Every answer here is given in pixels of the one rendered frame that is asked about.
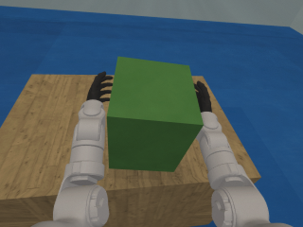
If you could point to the robot left forearm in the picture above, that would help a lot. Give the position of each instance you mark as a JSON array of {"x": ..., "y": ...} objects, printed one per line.
[{"x": 86, "y": 159}]

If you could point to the robot right forearm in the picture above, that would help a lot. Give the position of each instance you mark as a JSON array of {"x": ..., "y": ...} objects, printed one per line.
[{"x": 222, "y": 166}]

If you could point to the robot left upper arm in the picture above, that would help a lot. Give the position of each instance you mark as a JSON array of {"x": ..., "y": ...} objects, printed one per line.
[{"x": 80, "y": 206}]

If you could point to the carton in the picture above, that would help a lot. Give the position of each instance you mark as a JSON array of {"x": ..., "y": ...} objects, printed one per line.
[{"x": 153, "y": 115}]

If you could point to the pedestal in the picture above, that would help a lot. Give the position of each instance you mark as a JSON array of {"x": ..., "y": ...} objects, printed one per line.
[{"x": 35, "y": 147}]

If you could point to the left robot hand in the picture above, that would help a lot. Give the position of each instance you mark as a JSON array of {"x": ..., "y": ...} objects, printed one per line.
[{"x": 94, "y": 91}]

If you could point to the robot right upper arm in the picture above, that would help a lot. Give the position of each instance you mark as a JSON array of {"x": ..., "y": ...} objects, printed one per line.
[{"x": 240, "y": 206}]

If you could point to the right robot hand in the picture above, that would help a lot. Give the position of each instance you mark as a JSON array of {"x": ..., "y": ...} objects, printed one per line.
[{"x": 203, "y": 97}]

